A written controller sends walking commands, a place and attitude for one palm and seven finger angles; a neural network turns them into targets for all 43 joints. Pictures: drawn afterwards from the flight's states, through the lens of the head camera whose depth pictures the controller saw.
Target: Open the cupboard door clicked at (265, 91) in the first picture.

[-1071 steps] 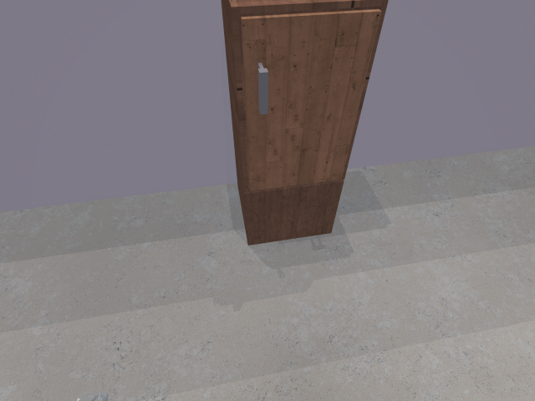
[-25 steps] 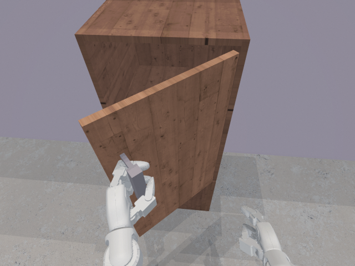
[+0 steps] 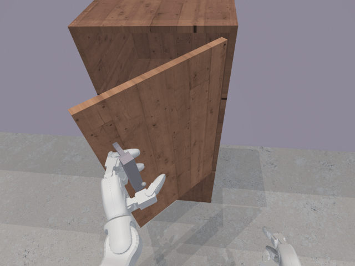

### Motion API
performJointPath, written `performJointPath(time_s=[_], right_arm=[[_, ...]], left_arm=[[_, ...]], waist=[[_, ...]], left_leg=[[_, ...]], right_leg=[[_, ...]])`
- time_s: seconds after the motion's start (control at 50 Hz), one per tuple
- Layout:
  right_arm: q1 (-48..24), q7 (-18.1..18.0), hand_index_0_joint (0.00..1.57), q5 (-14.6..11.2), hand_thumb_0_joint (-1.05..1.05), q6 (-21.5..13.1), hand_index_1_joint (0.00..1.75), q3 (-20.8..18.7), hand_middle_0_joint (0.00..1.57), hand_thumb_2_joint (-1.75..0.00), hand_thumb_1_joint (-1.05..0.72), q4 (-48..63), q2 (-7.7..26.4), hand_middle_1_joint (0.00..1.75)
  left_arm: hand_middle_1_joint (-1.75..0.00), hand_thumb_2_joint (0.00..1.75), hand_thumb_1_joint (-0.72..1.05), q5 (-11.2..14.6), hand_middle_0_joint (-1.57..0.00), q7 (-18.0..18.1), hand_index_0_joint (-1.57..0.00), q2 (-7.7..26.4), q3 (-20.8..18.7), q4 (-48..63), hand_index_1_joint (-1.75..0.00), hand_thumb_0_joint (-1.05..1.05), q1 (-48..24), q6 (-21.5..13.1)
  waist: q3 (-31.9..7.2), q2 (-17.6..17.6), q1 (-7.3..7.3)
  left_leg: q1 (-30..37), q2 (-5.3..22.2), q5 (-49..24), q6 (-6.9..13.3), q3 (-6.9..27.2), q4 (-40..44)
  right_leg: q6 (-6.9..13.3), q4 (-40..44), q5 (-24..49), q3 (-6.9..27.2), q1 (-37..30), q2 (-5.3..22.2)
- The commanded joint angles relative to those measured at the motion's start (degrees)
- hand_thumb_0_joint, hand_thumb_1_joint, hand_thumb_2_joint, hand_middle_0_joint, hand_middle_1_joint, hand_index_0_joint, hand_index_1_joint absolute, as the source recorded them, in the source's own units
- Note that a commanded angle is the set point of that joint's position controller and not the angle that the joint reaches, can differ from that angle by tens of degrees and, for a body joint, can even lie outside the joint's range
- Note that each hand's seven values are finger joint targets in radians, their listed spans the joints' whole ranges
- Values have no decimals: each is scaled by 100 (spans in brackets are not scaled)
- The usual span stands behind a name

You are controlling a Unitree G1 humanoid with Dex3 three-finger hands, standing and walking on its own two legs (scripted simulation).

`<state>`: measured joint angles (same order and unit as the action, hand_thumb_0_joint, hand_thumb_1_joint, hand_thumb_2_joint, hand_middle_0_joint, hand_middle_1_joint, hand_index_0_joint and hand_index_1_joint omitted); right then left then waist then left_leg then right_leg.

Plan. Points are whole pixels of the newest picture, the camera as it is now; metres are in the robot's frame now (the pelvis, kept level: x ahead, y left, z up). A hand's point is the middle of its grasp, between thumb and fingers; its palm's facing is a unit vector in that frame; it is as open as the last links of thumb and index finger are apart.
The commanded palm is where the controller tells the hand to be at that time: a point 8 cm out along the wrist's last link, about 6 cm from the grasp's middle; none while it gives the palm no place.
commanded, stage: open thumb and fingers to let go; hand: left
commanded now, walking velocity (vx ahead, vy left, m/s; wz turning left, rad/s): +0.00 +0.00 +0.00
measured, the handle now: (128, 167) +0.31 +0.13 +0.07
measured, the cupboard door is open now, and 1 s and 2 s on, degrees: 45 48 46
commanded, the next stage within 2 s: slide the hand sideways off the handle in 0.46 s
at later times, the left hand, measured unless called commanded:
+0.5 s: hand (140, 182) +0.27 +0.09 +0.08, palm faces +0.26 -0.97 +0.00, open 15.0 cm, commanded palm +0.23 +0.13 +0.07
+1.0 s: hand (138, 201) +0.24 +0.09 +0.07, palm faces -0.17 -0.99 +0.01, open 16.2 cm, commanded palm +0.21 +0.16 +0.07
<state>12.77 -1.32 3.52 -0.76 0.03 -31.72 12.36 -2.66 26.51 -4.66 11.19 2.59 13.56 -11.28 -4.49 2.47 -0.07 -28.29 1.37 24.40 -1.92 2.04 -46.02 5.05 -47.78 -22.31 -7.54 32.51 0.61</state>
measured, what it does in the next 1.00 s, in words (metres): shifts its weight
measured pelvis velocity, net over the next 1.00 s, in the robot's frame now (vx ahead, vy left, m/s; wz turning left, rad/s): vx -0.01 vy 0.06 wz -0.04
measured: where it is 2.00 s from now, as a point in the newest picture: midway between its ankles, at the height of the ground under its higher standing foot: outside the picture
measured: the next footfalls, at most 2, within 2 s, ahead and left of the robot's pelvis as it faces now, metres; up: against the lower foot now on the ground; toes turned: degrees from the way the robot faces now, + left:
none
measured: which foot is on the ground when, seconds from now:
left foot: down 0.00-1.00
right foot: down 0.00-1.00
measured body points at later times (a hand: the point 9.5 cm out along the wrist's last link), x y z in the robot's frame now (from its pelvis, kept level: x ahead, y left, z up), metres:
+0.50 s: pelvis -0.01 +0.04 +0.00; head +0.00 +0.03 +0.45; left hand +0.26 +0.14 +0.08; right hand +0.17 -0.17 -0.09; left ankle -0.01 +0.16 -0.70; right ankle +0.03 -0.06 -0.70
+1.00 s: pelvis -0.01 +0.06 -0.01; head +0.01 +0.05 +0.44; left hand +0.24 +0.15 +0.07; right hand +0.16 -0.16 -0.08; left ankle -0.01 +0.16 -0.70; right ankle +0.03 -0.06 -0.70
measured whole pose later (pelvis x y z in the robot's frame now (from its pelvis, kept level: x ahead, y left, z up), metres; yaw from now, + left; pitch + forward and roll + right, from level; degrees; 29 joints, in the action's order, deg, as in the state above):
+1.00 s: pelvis -0.01 +0.06 -0.01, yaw -2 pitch +6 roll +0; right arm 14.7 -0.1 0.8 -4.8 3.3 -26.1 11.5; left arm 0.0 4.9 2.0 16.3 6.5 13.9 -9.3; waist -3.5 1.3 -0.1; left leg -30.2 -0.8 26.3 1.2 -1.6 -50.6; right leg 0.6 -50.1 -21.5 -3.5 34.3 2.6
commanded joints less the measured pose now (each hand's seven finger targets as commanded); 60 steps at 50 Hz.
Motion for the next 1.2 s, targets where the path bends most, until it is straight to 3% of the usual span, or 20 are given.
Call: performJointPath(time_s=[0.0, 0.06, 0.2, 0.36, 0.42, 0.48, 0.54, 0.56, 0.58, 0.6, 0.64, 0.66, 0.7, 0.74, 0.76, 0.78, 0.88, 0.92, 1.06, 1.18], right_arm=[[-701, -30, 20, -32, 0, -413, 30, -96, 20, -90, -90, 944, 312, 30], [-707, -28, 20, -33, 0, -437, 30, -96, 20, -90, -90, 922, 313, 30], [-760, -7, 20, -40, 0, -410, 30, -60, 20, -90, -90, 925, 301, 30], [-801, 77, 20, -39, 0, -350, 30, -49, 20, -90, -90, 949, 319, 30], [-787, 134, 20, -30, 0, -314, 30, -59, 20, -90, -90, 970, 307, 30], [-851, 196, 20, -57, 0, -280, 30, -61, 20, -90, -90, 988, 310, 30], [-873, 213, 20, -61, 0, -244, 30, -65, 20, -90, -90, 984, 311, 30], [-419, 239, 20, -54, 0, -282, 30, -41, 20, -90, -90, 809, 526, 30], [-361, 187, 20, -128, 0, -325, 30, -102, 20, -90, -90, 1021, 507, 30], [-371, 135, 20, -156, 0, -370, 30, -90, 20, -90, -90, 1086, 510, 30], [-316, 67, 20, -268, 0, -518, 30, -24, 20, -90, -90, 1220, 515, 30], [-367, 43, 20, -337, 0, -583, 30, 12, 20, -90, -90, 1301, 501, 30], [-445, -11, 20, -406, 0, -730, 30, 63, 20, -90, -90, 1340, 502, 30], [-478, -11, 20, -418, 0, -821, 30, 68, 20, -90, -90, 1380, 517, 30], [-513, 17, 20, -403, 0, -853, 30, 71, 20, -90, -90, 1416, 511, 30], [-465, 39, 20, -381, 0, -856, 30, 67, 20, -90, -90, 1426, 494, 30], [-376, 118, 20, -310, 0, -767, 30, 47, 20, -90, -90, 1494, 510, 30], [-371, 110, 20, -298, 0, -725, 30, 43, 20, -90, -90, 1545, 503, 30], [-319, 46, 20, -330, 0, -673, 30, 47, 20, -90, -90, 1643, 501, 30], [-180, 31, 20, -332, 0, -721, 30, 8, 20, -90, -90, 1702, 522, 30]], left_arm=[[-121, 33, -43, -120, -30, 78, -30, -41, 53, 1168, -121, 0, -1128, -432], [-120, 30, -50, -169, -30, 154, -30, -45, 52, 1001, -120, 0, -1288, -397], [-85, 30, -50, -226, -24, 328, -24, -235, 142, 713, -85, 0, -1707, -296], [-45, 30, -50, -326, -18, 524, -18, -606, 475, 626, -45, 0, -2091, -177], [-30, 30, -50, -337, -15, 627, -15, -770, 571, 601, -30, 0, -1926, -94], [-30, 30, -50, -345, -15, 644, -15, -988, 803, 732, -30, 0, -1976, -1], [-30, 30, -50, -353, -15, 688, -15, -968, 775, 784, -30, 0, -1991, 69], [-30, 30, -50, -941, -15, -535, -15, -314, 1921, 702, -30, 0, -2126, -153], [-30, 30, -50, -718, -15, -1205, -15, 181, 1391, 1191, -30, 0, -2362, -399], [-30, 30, -50, -619, -15, -1723, -15, 340, 1368, 1280, -30, 0, -2256, -519], [-30, 30, -50, -172, -15, -2564, -15, 350, 1357, 1275, -30, 0, -2098, -565], [-30, 30, -50, 134, -15, -2772, -15, 223, 1276, 1310, -30, 0, -2032, -498], [-30, 30, -50, 558, -15, -2787, -15, 146, 978, 1218, -30, 0, -1987, -351], [-30, 30, -50, 671, -15, -2556, -15, 269, 614, 1267, -30, 0, -1565, -245], [-30, 30, -50, 639, -15, -2431, -15, 316, 528, 1370, -30, 0, -1397, -215], [-30, 30, -50, 594, -15, -2310, -15, 368, 447, 1472, -30, 0, -1260, -193], [-30, 30, -50, 257, -15, -2016, -15, 570, 334, 1553, -30, 0, -776, -165], [-30, 30, -50, 202, -15, -2018, -15, 691, 240, 1740, -30, 0, -681, -194], [-30, 30, -50, 443, -15, -2204, -15, 988, -233, 2042, -30, 0, 93, -141], [-30, 30, -50, 601, -15, -2416, -15, 1081, -397, 2395, -30, 0, 824, -249]], waist=[[-987, -1046, 62], [-952, -906, 41], [-842, -848, 31], [-946, -528, 46], [-1077, -508, -20], [-1066, -411, 22], [-1080, -467, -2], [-618, -731, 499], [-1185, -477, 297], [-1387, -302, 219], [-1217, -356, 289], [-1137, -235, 250], [-757, -528, 251], [-729, -651, 84], [-785, -448, -25], [-885, -460, -49], [-762, -646, -41], [-865, -432, -83], [-931, -492, -153], [-821, -637, -66]], left_leg=[[-399, -313, -523, 279, -116, 234], [-341, -320, -465, 288, -134, 270], [-223, -313, -410, 294, -163, 411], [-49, -241, -595, 267, -76, 540], [-25, -222, -822, 241, -72, 539], [15, -186, -909, 225, -26, 511], [5, -178, -890, 214, -9, 510], [56, -188, -952, 327, -16, 436], [147, -206, -1036, 356, -47, 402], [235, -224, -1056, 365, -59, 377], [187, -225, -908, 371, -8, 409], [191, -218, -785, 348, 21, 470], [0, -199, -314, 301, 126, 579], [-92, -201, -189, 258, 149, 669], [-82, -228, -297, 246, 131, 710], [-50, -221, -452, 239, 109, 690], [-216, -190, -513, 243, 26, 595], [-224, -213, -500, 241, -34, 550], [-314, -237, -718, 248, -113, 466], [-416, -236, -1008, 266, -147, 286]], right_leg=[[-578, 1503, 566, 1381, -1302, 449], [-515, 1531, 205, 1297, -1180, 403], [-431, 1425, -88, 985, -977, 262], [-329, 956, 331, 489, -781, 65], [-296, 803, 608, 397, -831, 14], [-277, 690, 668, 322, -715, -11], [-264, 681, 604, 312, -707, -30], [-277, 651, 1061, 483, -461, 26], [-250, 580, 1262, 511, -671, 50], [-234, 524, 1323, 554, -787, 58], [-252, 553, 1195, 527, -745, 50], [-247, 578, 992, 493, -716, 34], [-307, 680, 373, 394, -509, -3], [-312, 675, 149, 356, -549, -11], [-290, 625, 217, 340, -630, 0], [-294, 583, 373, 334, -680, 14], [-306, 534, 425, 390, -608, 9], [-287, 506, 430, 434, -649, 11], [-295, 514, 776, 477, -902, -14], [-349, 443, 1309, 522, -923, -24]])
